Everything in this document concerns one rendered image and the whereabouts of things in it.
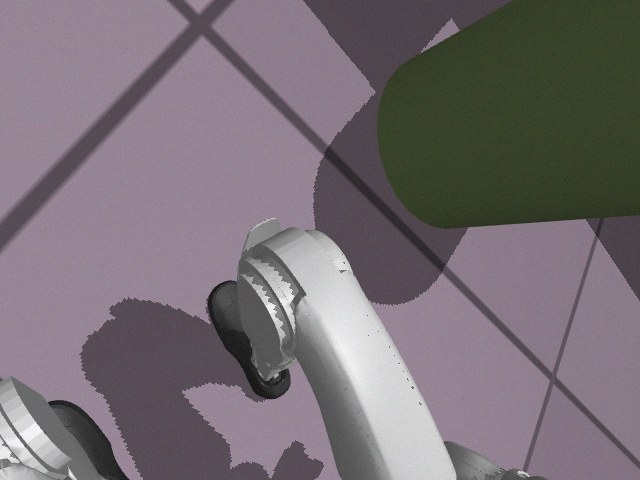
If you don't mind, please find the right robot foot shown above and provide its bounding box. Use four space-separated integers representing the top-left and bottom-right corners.
208 281 291 399

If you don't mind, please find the left robot foot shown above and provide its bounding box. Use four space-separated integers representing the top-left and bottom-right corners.
48 400 129 480

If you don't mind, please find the right robot hand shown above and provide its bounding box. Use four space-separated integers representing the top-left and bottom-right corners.
444 441 507 480

